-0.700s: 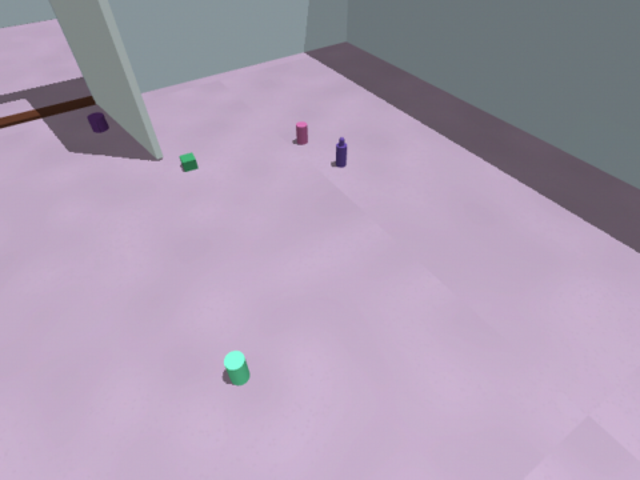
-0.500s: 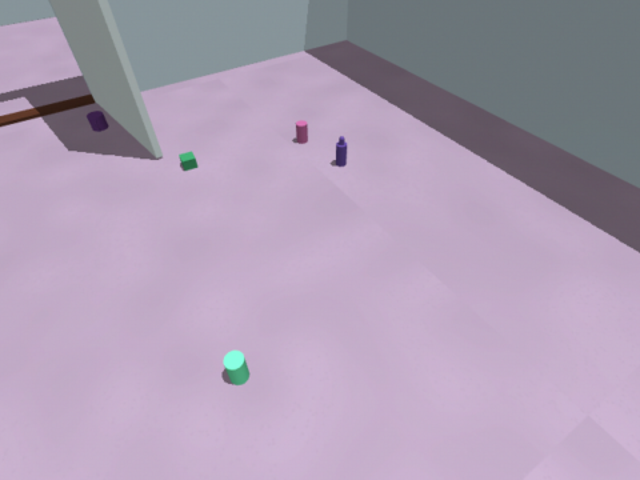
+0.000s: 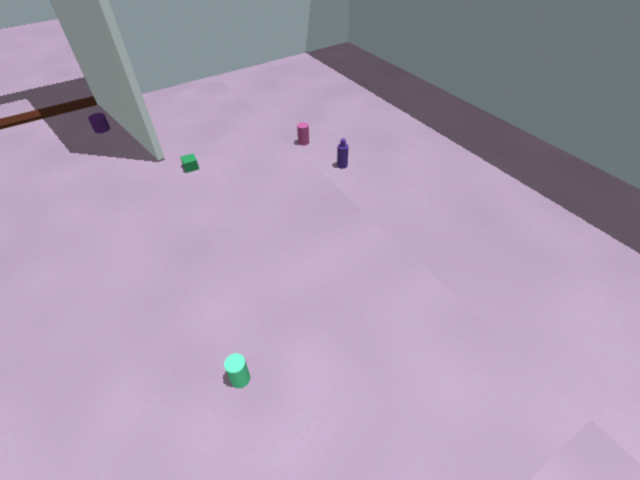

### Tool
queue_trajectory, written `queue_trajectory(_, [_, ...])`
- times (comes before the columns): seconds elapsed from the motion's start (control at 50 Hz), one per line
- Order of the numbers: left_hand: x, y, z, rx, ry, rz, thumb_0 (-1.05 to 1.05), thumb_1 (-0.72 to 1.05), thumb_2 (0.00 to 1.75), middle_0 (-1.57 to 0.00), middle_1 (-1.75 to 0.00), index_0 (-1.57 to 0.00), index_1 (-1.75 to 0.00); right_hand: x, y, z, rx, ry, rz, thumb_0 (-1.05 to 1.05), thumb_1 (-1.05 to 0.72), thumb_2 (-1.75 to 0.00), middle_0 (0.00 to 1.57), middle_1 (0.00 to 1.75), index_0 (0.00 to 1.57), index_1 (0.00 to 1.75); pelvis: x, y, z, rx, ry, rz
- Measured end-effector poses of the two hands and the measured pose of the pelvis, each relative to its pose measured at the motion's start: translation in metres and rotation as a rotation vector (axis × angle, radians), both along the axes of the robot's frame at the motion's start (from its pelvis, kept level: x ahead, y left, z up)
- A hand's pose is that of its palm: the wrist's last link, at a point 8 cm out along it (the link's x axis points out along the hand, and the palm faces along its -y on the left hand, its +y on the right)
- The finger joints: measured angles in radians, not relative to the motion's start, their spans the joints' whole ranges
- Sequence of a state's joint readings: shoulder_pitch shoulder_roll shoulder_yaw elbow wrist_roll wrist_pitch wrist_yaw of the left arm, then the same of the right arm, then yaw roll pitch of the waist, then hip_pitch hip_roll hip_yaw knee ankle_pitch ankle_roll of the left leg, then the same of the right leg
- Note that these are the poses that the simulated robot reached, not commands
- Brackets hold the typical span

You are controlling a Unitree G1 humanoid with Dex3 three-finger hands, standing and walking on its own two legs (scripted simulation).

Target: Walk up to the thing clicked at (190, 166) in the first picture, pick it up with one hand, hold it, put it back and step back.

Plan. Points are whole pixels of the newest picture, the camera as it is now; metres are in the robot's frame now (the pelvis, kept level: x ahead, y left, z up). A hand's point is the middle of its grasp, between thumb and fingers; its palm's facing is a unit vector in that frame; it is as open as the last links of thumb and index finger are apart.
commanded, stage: stand
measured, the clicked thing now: (189, 163) +1.85 +0.75 -0.75
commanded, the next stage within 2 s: walk up in 0.42 s
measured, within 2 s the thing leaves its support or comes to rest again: neither
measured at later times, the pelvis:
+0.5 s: pelvis -0.01 +0.00 +0.00, yaw -2 degrees
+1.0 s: pelvis +0.00 -0.01 -0.02, yaw -13 degrees
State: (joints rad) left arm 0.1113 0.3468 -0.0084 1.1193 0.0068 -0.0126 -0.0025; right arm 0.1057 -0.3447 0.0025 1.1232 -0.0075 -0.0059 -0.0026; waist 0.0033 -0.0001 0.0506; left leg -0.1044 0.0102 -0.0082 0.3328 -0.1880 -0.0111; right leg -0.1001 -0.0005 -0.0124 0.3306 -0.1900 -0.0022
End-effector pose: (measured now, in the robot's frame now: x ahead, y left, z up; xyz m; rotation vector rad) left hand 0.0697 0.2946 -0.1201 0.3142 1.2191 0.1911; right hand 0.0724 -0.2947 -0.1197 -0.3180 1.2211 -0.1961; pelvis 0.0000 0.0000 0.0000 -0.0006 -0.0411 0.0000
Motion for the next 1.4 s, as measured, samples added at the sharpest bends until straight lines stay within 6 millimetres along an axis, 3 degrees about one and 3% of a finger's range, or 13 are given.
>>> queue_trajectory(0.44, [-0.005, 0.002, 0.000, 0.001, 0.004, 0.000, 0.00, 0.90, 0.90, -0.20, -0.30, -0.20, -0.30, -0.009, -0.002, 0.000, 0.000, 0.011, -0.010, 0.01, -0.91, -0.90, 0.20, 0.30, 0.20, 0.30, -0.003, 0.000, 0.000, 0.000, -0.001, -0.005])
queue_trajectory(0.56, [-0.005, 0.012, -0.003, 0.016, 0.036, -0.038, 0.00, 0.90, 0.90, -0.20, -0.30, -0.20, -0.30, -0.012, -0.010, 0.000, -0.023, -0.027, -0.062, 0.01, -0.90, -0.90, 0.20, 0.30, 0.20, 0.30, -0.007, 0.008, -0.006, -0.006, 0.011, -0.053])
queue_trajectory(0.74, [0.023, 0.026, -0.009, 0.046, 0.028, -0.108, 0.00, 0.90, 0.90, -0.20, -0.30, -0.20, -0.30, -0.032, -0.015, 0.003, -0.057, -0.030, -0.128, 0.01, -0.90, -0.90, 0.20, 0.30, 0.20, 0.30, -0.006, 0.014, -0.013, 0.005, 0.009, -0.119])
queue_trajectory(0.82, [0.035, 0.017, -0.005, 0.052, 0.019, -0.147, 0.00, 0.91, 0.90, -0.20, -0.30, -0.20, -0.30, -0.038, -0.021, -0.001, -0.051, -0.035, -0.147, 0.01, -0.90, -0.90, 0.20, 0.30, 0.20, 0.30, -0.003, 0.007, -0.014, -0.005, 0.008, -0.147])
queue_trajectory(0.94, [0.046, -0.003, -0.005, 0.085, 0.003, -0.210, 0.00, 0.91, 0.90, -0.20, -0.30, -0.20, -0.30, -0.042, -0.036, -0.021, -0.019, -0.040, -0.206, 0.01, -0.90, -0.90, 0.20, 0.30, 0.20, 0.30, -0.003, -0.006, -0.025, -0.017, -0.014, -0.191])
queue_trajectory(1.08, [0.066, -0.014, 0.003, 0.075, -0.022, -0.271, 0.00, 0.90, 0.90, -0.21, -0.31, -0.20, -0.30, -0.051, -0.026, -0.017, 0.000, -0.033, -0.234, 0.01, -0.91, -0.90, 0.20, 0.30, 0.20, 0.30, 0.000, -0.001, -0.017, 0.008, 0.008, -0.239])
queue_trajectory(1.2, [0.094, -0.006, -0.014, 0.036, -0.080, -0.290, 0.00, 0.90, 0.90, -0.21, -0.31, -0.20, -0.30, -0.064, -0.011, -0.015, -0.048, -0.024, -0.253, 0.01, -0.91, -0.90, 0.20, 0.30, 0.20, 0.30, 0.001, 0.016, -0.027, 0.011, -0.009, -0.256])
queue_trajectory(1.28, [0.107, -0.007, -0.016, 0.006, -0.079, -0.298, 0.00, 0.90, 0.90, -0.20, -0.30, -0.20, -0.30, -0.077, 0.002, -0.002, -0.054, -0.033, -0.272, 0.01, -0.91, -0.90, 0.20, 0.30, 0.20, 0.30, 0.003, 0.021, -0.021, -0.004, -0.010, -0.274])
queue_trajectory(1.4, [0.118, -0.011, -0.012, -0.003, -0.093, -0.331, 0.00, 0.90, 0.90, -0.20, -0.30, -0.20, -0.30, -0.090, -0.002, 0.006, -0.071, -0.044, -0.280, 0.01, -0.90, -0.90, 0.21, 0.30, 0.20, 0.30, -0.002, 0.018, -0.017, -0.018, 0.002, -0.304])
